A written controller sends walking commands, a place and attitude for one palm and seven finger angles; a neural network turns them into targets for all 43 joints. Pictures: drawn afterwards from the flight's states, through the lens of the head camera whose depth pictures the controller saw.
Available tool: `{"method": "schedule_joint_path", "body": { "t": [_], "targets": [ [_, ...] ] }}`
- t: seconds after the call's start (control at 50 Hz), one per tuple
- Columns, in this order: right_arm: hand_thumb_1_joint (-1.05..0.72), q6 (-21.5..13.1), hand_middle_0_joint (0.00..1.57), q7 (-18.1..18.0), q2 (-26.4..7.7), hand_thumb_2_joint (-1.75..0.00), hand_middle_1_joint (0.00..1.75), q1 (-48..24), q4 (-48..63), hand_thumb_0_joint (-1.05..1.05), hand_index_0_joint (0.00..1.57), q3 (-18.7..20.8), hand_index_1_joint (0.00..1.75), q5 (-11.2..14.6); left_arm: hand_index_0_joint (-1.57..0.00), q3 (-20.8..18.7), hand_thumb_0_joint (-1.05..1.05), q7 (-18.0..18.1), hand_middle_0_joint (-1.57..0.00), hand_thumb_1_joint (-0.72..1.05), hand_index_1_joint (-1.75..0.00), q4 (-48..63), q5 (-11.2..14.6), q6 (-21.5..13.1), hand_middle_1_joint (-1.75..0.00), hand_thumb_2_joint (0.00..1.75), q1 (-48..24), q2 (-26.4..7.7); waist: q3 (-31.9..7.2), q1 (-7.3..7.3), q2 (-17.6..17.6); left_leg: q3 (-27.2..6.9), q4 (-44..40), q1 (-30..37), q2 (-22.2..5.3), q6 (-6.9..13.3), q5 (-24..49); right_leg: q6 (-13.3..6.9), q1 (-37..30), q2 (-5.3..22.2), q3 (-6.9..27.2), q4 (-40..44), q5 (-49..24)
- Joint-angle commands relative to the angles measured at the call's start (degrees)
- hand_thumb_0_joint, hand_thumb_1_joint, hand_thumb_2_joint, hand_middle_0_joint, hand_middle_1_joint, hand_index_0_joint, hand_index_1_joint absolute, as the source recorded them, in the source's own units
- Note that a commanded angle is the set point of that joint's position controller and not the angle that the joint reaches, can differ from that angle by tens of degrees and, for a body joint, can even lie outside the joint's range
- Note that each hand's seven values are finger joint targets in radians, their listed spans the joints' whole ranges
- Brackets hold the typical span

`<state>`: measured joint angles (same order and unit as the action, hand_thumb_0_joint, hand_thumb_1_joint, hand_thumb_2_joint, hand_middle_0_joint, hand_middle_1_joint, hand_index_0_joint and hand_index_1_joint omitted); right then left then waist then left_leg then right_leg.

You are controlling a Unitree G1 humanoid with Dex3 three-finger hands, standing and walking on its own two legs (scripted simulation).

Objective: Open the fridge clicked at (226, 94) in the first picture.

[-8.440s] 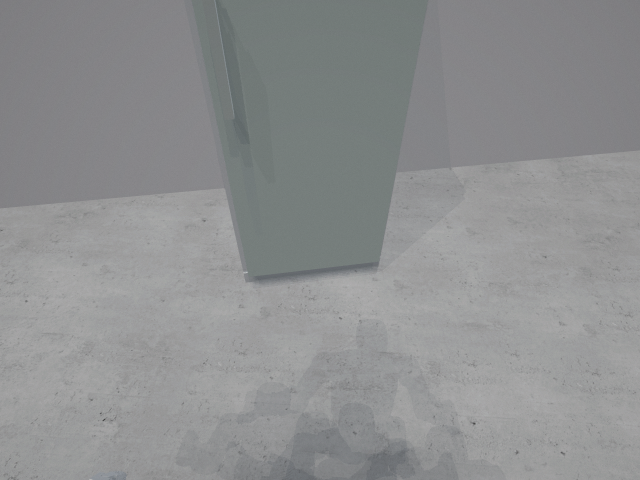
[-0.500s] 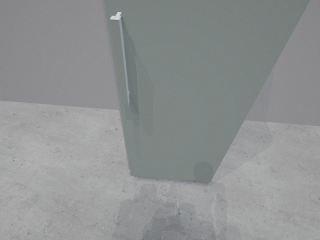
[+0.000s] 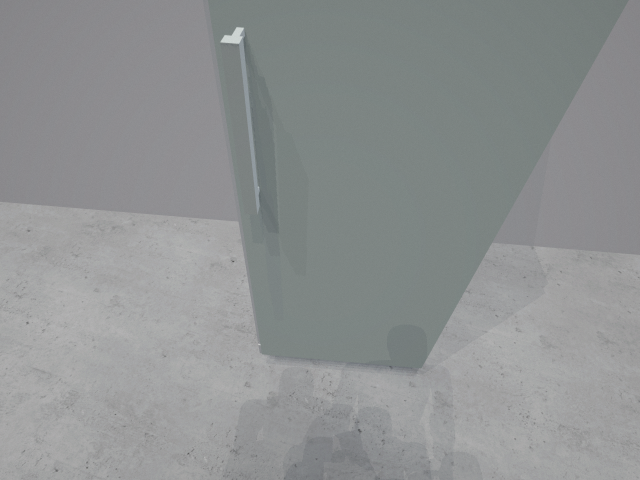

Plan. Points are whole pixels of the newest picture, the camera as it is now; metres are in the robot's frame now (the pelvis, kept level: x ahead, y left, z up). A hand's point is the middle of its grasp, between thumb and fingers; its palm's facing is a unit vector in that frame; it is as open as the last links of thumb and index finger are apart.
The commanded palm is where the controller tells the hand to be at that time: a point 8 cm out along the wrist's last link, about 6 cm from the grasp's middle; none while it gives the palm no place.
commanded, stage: look again from close up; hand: left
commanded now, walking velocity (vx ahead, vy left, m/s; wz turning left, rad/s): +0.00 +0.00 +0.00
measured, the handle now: (246, 132) +0.56 +0.16 +0.14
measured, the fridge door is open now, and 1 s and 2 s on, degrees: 0 0 0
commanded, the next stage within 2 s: shuffle to correct the standing spot in 0.14 s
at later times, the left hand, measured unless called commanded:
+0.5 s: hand out of the picture -0.03 +0.16 -0.19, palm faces +0.10 -0.99 -0.13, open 7.4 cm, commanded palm none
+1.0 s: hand out of the picture +0.14 +0.17 -0.17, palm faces +0.13 -0.96 -0.24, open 7.2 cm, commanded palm none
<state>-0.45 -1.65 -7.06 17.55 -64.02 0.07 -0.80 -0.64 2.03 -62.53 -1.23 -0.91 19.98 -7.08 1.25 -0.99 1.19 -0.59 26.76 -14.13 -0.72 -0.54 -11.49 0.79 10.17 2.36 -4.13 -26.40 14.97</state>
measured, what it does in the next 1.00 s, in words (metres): steps on the spot: right foot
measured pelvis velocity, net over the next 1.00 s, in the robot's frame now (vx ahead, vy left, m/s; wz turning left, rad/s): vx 0.09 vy -0.02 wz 0.07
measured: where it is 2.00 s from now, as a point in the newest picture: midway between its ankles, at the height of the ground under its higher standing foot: outside the picture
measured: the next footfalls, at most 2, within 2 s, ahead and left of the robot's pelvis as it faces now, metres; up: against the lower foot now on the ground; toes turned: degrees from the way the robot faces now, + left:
right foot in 0.80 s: +0.11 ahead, -0.11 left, +0.00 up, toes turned -1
left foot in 1.12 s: +0.12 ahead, +0.11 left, +0.00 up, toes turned +8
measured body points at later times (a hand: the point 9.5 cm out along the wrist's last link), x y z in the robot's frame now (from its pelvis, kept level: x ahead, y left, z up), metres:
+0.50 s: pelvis +0.02 +0.01 -0.01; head +0.02 +0.02 +0.44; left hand -0.03 +0.21 -0.18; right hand +0.00 -0.20 -0.16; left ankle +0.03 +0.12 -0.74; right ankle -0.01 -0.13 -0.74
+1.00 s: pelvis +0.09 -0.02 -0.01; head +0.12 -0.02 +0.44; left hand +0.13 +0.22 -0.15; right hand +0.08 -0.23 -0.17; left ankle +0.04 +0.10 -0.72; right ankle +0.10 -0.10 -0.74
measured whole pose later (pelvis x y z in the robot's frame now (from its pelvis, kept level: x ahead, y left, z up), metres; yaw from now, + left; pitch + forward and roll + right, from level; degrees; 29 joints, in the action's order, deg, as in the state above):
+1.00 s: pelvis +0.09 -0.02 -0.01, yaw +4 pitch +0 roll +1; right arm 1.3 -2.4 -6.2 17.5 -63.9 1.9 -0.3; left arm -2.4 3.7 -57.9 -1.7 -1.7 11.1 -8.4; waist 3.7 -0.3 -0.2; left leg 2.8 42.3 -16.2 -1.6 -1.0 -27.4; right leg -3.3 14.5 2.0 -9.3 -31.7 17.1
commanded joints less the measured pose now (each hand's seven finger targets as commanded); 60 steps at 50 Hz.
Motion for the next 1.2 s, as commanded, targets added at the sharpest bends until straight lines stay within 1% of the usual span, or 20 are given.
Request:
{"method": "schedule_joint_path", "body": {
  "t": [0.0,0.22,0.36,0.48,0.52,0.56,0.58,0.6,0.66,0.72,0.76,0.78,0.84,0.9,0.94,1.0,1.08,1.12,1.14,1.18],
  "targets": [
    [-0.9,-1.06,0.2,-0.19,-4.67,-0.9,0.3,3.04,1.67,0.0,0.2,0.59,0.3,0.05,-0.2,-0.9,0.0,0.05,-0.2,0.9,-0.3,0.86,0.31,-0.38,-0.3,0.9,5.09,-4.34,3.63,0.18,-0.61,-2.74,-5.19,-1.72,-3.56,1.48,3.48,-2.35,1.78,3.89,3.91,6.32,-0.77],
    [-0.9,-1.0,0.2,-0.22,-4.66,-0.9,0.3,3.04,1.54,0.0,0.2,0.61,0.3,0.01,-0.2,-0.83,0.0,0.0,-0.2,0.9,-0.3,0.47,0.28,-0.32,-0.3,0.9,5.18,-4.26,4.28,0.2,-1.24,-2.73,-5.69,-1.73,-3.58,1.44,2.04,-2.29,2.26,3.84,4.04,6.67,-0.08],
    [-0.9,0.03,0.2,0.32,-4.08,-0.9,0.3,4.35,2.14,0.0,0.2,1.21,0.3,-0.71,-0.2,-2.01,0.0,-0.55,-0.2,0.9,-0.3,0.65,-0.31,0.51,-0.3,0.9,6.72,-5.01,8.39,-0.25,0.04,-1.77,-3.34,-7.84,-1.73,2.14,-17.59,-3.97,6.08,4.47,6.13,6.97,20.75],
    [-0.9,-1.01,0.2,0.69,-2.46,-0.9,0.3,6.28,3.66,0.0,0.2,1.33,0.3,-0.72,-0.2,-2.99,0.0,-0.72,-0.2,0.9,-0.3,0.96,-0.25,-0.13,-0.3,0.9,7.67,-5.7,8.16,0.5,3.3,2.29,4.51,-8.2,-0.46,2.42,-12.25,-6.73,6.39,7.85,8.78,6.63,21.67],
    [-0.9,-1.63,0.2,0.61,-3.45,-0.9,0.3,9.38,2.59,0.0,0.2,1.47,0.3,-0.63,-0.2,-2.83,0.0,-0.96,-0.2,0.9,-0.3,1.46,-0.23,-0.28,-0.3,0.9,6.12,-4.49,8.73,2.01,-2.95,-2.29,-1.43,-3.53,-2.71,3.4,-12.57,-5.47,10.24,4.28,3.79,-0.72,16.96],
    [-0.9,-2.29,0.2,-0.13,-7.32,-0.9,0.3,16.06,0.25,0.0,0.2,2.25,0.3,-0.78,-0.2,-2.2,0.0,-1.29,-0.2,0.9,-0.3,3.32,-0.58,-0.73,-0.3,0.9,3.2,-1.61,7.29,4.31,-17.02,-19.97,-12.2,5.86,-13.43,9.83,-9.83,-3.02,19.9,-2.17,-3.94,-19.31,12.89],
    [-0.9,-2.42,0.2,-0.58,-7.14,-0.9,0.3,17.33,-0.09,0.0,0.2,2.17,0.3,-0.95,-0.2,-1.95,0.0,-1.26,-0.2,0.9,-0.3,4.7,-0.71,-1.06,-0.3,0.9,0.56,-1.65,8.59,4.93,-15.85,-25.01,-13.89,9.91,-16.56,13.83,-3.07,-3.21,27.08,-1.73,-1.86,-26.75,17.13],
    [-0.9,-2.63,0.2,-0.74,-6.68,-0.9,0.3,17.08,-0.15,0.0,0.2,2.01,0.3,-0.93,-0.2,-2.05,0.0,-1.39,-0.2,0.9,-0.3,5.25,-0.65,-1.46,-0.3,0.9,-1.46,-1.66,8.6,4.87,-11.47,-24.9,-13.15,9.75,-18.12,15.78,3.04,-3.5,28.44,0.16,0.52,-30.67,17.13],
    [-0.9,-3.19,0.2,-0.91,-5.96,-0.9,0.3,12.13,0.53,0.0,0.2,1.64,0.3,-1.01,-0.2,-1.73,0.0,-1.82,-0.2,0.9,-0.3,5.48,-0.22,-1.64,-0.3,0.9,-2.18,0.24,5.25,2.42,-6.74,-15.71,-10.51,5.73,-15.64,14.22,17.86,-2.61,20.23,1.7,1.84,-23.5,14.54],
    [-0.9,-2.54,0.2,-1.47,-5.36,-0.9,0.3,7.73,0.86,0.0,0.2,1.36,0.3,-0.4,-0.2,-1.58,0.0,-1.25,-0.2,0.9,-0.3,2.78,0.25,-1.17,-0.3,0.9,4.0,1.06,0.47,-0.98,-7.16,-5.96,-3.98,2.07,-8.95,8.4,22.27,-1.09,3.19,-0.26,-0.83,-2.03,-1.88],
    [-0.9,-2.76,0.2,-1.15,-2.07,-0.9,0.3,9.03,0.85,0.0,0.2,0.68,0.3,0.56,-0.2,-2.13,0.0,-0.09,-0.2,0.9,-0.3,1.01,0.53,-2.17,-0.3,0.9,7.62,-4.9,-4.73,-1.51,2.82,-1.73,0.74,-5.27,-4.62,2.35,6.94,-2.14,-13.5,8.02,8.03,2.83,-25.62],
    [-0.9,-2.56,0.2,-0.83,-1.45,-0.9,0.3,9.49,0.94,0.0,0.2,0.71,0.3,0.71,-0.2,-2.34,0.0,0.17,-0.2,0.9,-0.3,0.93,0.64,-2.02,-0.3,0.9,6.15,-7.36,-3.6,-0.56,4.34,-0.08,-1.27,-7.83,-2.2,0.77,-5.41,-4.91,-13.58,13.68,10.66,0.74,-35.63],
    [-0.9,-0.33,0.2,-1.36,0.13,-0.9,0.3,9.07,0.39,0.0,0.2,1.36,0.3,0.47,-0.2,-2.27,0.0,0.83,-0.2,0.9,-0.3,2.08,0.44,-1.09,-0.3,0.9,3.04,-7.35,-0.65,-0.19,12.1,3.09,5.73,-5.69,-1.6,-0.33,-10.56,-6.46,-8.9,14.67,8.65,-0.45,-53.94],
    [-0.9,0.69,0.2,-1.24,-0.46,-0.9,0.3,5.51,1.39,0.0,0.2,1.83,0.3,0.52,-0.2,-2.46,0.0,1.42,-0.2,0.9,-0.3,2.56,-0.15,-0.39,-0.3,0.9,3.15,-7.56,-1.04,-1.51,9.53,3.69,16.53,-8.56,-1.87,-0.45,-17.86,-10.31,-9.09,17.42,9.4,0.11,-61.6],
    [-0.9,1.09,0.2,-0.92,-0.41,-0.9,0.3,3.58,2.34,0.0,0.2,2.21,0.3,0.47,-0.2,-3.34,0.0,1.72,-0.2,0.9,-0.3,3.48,-0.46,-0.04,-0.3,0.9,1.48,-8.41,-2.12,-1.58,5.71,3.46,19.86,-9.61,-1.49,-0.69,-17.9,-13.21,-8.91,18.36,9.81,0.65,-58.02],
    [-0.9,1.62,0.2,-0.27,-0.56,-0.9,0.3,1.96,3.76,0.0,0.2,2.41,0.3,0.24,-0.2,-3.87,0.0,1.52,-0.2,0.9,-0.3,5.67,-0.67,0.68,-0.3,0.9,-2.1,-9.54,-2.01,-0.27,6.51,3.9,16.85,-5.89,-1.32,-0.87,-13.39,-12.84,-2.07,16.54,7.98,2.38,-43.3],
    [-0.9,1.02,0.2,0.01,-2.72,-0.9,0.3,4.4,3.47,0.0,0.2,2.56,0.3,-0.01,-0.2,-3.56,0.0,0.76,-0.2,0.9,-0.3,7.13,-0.19,1.37,-0.3,0.9,-4.64,-8.3,-1.89,2.2,3.51,4.68,-1.35,8.3,-2.91,0.28,3.59,-6.77,8.44,10.4,5.02,-1.2,-18.01],
    [-0.9,0.51,0.2,0.01,-8.01,-0.9,0.3,0.62,6.07,0.0,0.2,2.76,0.3,-0.63,-0.2,-2.9,0.0,0.29,-0.2,0.9,-0.3,7.95,0.02,1.94,-0.3,0.9,-3.25,-4.9,-0.04,0.28,-9.49,-6.81,-7.78,-0.11,-14.13,6.44,11.68,-1.55,6.69,2.35,-0.38,-5.5,3.12],
    [-0.9,0.1,0.2,-0.17,-7.71,-0.9,0.3,-2.73,6.73,0.0,0.2,2.56,0.3,-0.53,-0.2,-2.47,0.0,0.31,-0.2,0.9,-0.3,7.08,-0.28,2.23,-0.3,0.9,-3.67,-4.54,1.48,-0.45,-13.39,-8.03,-11.3,-3.87,-14.58,7.97,11.63,-1.0,4.3,1.61,-0.32,-9.35,6.89],
    [-0.9,-0.36,0.2,-0.54,-7.79,-0.9,0.3,-5.3,7.64,0.0,0.2,2.23,0.3,-0.47,-0.2,-2.02,0.0,-0.09,-0.2,0.9,-0.3,5.45,-0.45,2.53,-0.3,0.9,-1.67,-4.54,1.23,-1.08,-11.23,-7.14,-12.61,-3.52,-14.16,8.95,8.97,-1.18,4.29,2.12,1.65,-13.38,9.43]
  ]
}}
